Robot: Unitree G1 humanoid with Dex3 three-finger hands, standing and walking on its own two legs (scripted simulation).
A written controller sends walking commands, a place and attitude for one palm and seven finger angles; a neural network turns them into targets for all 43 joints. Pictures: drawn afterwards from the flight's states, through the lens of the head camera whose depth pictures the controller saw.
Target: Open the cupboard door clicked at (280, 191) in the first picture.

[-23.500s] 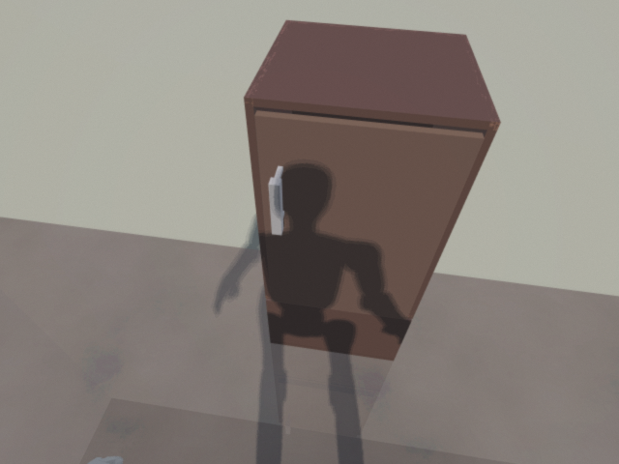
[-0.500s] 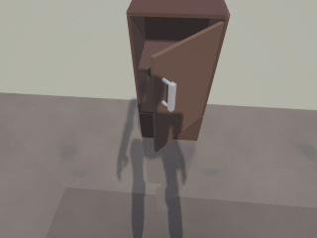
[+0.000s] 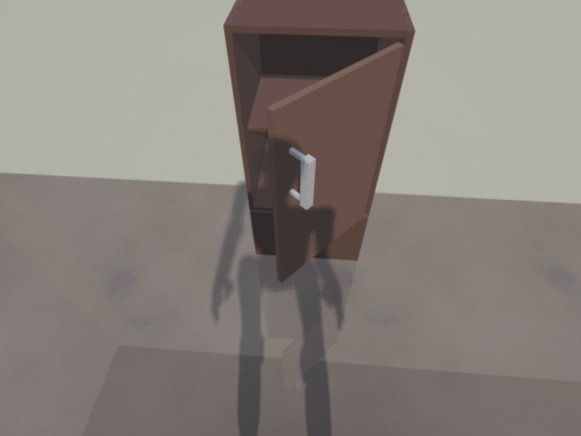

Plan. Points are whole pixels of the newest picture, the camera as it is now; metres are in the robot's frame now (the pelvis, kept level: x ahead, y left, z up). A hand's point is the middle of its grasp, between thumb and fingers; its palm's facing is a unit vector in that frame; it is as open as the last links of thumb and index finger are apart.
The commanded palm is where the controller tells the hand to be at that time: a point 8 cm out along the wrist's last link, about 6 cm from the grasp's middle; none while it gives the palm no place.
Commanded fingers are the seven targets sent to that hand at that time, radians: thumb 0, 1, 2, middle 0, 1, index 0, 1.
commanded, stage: walk to a spot facing it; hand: left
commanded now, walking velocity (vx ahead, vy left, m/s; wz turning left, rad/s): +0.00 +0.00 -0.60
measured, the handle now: (300, 178) +0.61 +0.02 -0.04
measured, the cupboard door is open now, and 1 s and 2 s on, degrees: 47 47 47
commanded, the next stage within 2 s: none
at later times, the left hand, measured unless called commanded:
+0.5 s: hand out of the picture +0.11 +0.18 -0.17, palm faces -0.17 -0.94 -0.30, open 7.3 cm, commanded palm none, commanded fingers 0.00 0.90 0.90 -0.20 -0.30 -0.20 -0.30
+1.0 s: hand (223, 415) +0.18 +0.13 -0.17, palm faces -0.48 -0.85 -0.23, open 7.4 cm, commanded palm none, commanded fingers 0.00 0.90 0.90 -0.20 -0.30 -0.20 -0.30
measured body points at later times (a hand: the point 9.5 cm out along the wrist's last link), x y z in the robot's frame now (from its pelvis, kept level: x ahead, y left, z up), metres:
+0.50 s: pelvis -0.02 -0.01 -0.02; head +0.03 -0.05 +0.42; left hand +0.11 +0.23 -0.15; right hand -0.03 -0.27 -0.18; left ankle +0.02 +0.12 -0.72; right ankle -0.03 -0.10 -0.75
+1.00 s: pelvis -0.01 -0.01 -0.01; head +0.04 -0.03 +0.43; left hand +0.21 +0.17 -0.15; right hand -0.08 -0.26 -0.15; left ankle +0.05 +0.13 -0.74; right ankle -0.06 -0.12 -0.72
